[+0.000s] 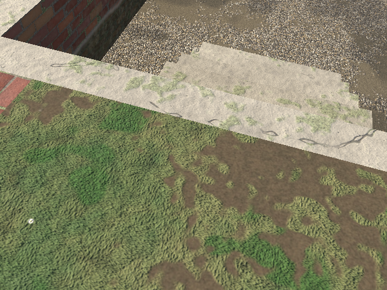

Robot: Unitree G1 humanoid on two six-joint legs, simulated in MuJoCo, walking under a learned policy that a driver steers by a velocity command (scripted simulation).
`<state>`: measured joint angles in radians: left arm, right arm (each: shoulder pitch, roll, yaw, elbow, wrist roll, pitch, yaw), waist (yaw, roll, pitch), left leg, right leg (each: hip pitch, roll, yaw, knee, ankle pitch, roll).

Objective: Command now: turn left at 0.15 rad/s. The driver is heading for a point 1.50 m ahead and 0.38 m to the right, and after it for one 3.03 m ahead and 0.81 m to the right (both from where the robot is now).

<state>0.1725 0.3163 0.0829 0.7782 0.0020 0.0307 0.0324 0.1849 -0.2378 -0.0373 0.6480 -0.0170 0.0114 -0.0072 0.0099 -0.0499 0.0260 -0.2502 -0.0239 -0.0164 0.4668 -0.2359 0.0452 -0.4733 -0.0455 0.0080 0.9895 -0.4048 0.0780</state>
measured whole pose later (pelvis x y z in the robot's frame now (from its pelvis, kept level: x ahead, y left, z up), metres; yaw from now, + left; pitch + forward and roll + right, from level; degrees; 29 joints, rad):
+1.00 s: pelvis +0.06 -0.04 -0.01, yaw +0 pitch +0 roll +0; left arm 0.33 0.23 0.05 1.02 -0.01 -0.11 0.00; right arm 0.28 -0.25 -0.06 0.96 0.03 -0.06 -0.01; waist 0.02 0.03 -0.01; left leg -0.33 -0.01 -0.03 0.88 -0.44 0.03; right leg -0.15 0.02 -0.02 0.50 -0.36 -0.04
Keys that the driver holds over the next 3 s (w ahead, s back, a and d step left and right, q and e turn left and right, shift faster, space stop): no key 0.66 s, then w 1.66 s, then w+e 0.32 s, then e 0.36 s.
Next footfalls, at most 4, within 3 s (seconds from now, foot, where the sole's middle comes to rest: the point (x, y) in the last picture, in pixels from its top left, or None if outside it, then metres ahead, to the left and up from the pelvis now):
0.16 right None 0.03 -0.15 -0.78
1.34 left None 0.40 0.10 -0.78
1.88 right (230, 232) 0.70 -0.15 -0.78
2.42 left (169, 160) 1.02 0.09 -0.78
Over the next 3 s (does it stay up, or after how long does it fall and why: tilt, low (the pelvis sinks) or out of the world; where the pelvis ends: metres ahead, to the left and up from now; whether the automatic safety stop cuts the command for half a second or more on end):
stays up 1.11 -0.06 -0.01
